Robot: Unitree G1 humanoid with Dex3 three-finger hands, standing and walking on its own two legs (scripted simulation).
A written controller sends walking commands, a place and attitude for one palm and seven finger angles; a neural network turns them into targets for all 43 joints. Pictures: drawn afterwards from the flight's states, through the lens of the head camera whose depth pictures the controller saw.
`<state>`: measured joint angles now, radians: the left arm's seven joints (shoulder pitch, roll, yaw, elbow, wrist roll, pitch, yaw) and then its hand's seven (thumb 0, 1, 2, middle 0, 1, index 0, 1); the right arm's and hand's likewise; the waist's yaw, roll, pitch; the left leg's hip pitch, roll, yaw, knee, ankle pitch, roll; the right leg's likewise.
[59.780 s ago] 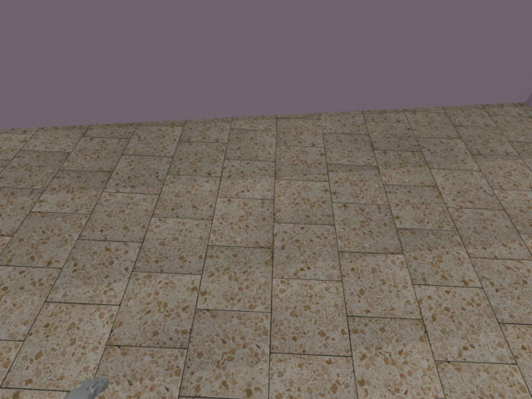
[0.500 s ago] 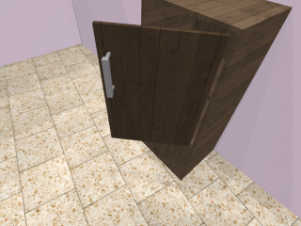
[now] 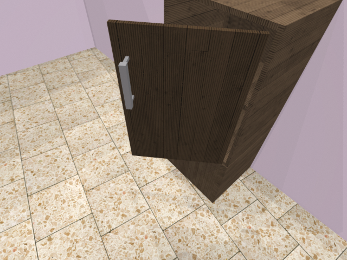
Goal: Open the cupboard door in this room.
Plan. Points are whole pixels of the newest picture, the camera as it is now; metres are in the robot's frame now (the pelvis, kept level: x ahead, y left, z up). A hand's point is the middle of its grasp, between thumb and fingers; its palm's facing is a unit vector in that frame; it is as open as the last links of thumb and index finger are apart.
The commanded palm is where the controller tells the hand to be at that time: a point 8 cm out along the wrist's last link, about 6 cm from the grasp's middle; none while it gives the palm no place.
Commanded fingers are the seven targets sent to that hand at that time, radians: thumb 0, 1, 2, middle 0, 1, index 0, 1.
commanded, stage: come to a stop and stand still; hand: left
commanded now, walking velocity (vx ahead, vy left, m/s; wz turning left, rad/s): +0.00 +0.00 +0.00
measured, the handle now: (128, 83) +0.58 +0.18 +0.09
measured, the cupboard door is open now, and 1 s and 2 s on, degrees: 43 43 43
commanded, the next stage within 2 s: look again from close up in 0.68 s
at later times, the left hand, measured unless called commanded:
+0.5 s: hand out of the picture +0.01 +0.17 -0.18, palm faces +0.01 -0.98 -0.17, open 7.4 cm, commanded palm none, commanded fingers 0.00 0.90 0.90 -0.20 -0.30 -0.20 -0.30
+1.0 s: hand out of the picture -0.01 +0.16 -0.17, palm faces +0.02 -0.99 -0.16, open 7.4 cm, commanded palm none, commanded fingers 0.00 0.90 0.90 -0.20 -0.30 -0.20 -0.30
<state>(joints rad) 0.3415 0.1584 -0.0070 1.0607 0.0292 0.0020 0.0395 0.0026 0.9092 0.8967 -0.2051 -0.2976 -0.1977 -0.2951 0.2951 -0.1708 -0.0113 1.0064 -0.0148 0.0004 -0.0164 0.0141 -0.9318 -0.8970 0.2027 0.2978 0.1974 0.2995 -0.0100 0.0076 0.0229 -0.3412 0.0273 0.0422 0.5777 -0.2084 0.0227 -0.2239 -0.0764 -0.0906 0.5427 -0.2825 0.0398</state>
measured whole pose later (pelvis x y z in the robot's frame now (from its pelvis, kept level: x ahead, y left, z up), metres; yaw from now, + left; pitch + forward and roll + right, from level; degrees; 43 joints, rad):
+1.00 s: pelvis +0.01 -0.01 +0.01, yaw +0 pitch -1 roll -1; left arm 0.35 0.17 0.00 1.08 0.03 0.00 0.03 0.00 0.91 0.90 -0.20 -0.30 -0.20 -0.29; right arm 0.27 -0.15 -0.01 1.10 -0.01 0.00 -0.01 0.01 -0.93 -0.90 0.20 0.30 0.20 0.30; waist 0.01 -0.04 0.01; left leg -0.28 0.02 0.05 0.46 -0.16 0.01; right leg -0.17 -0.07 -0.09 0.44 -0.24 0.04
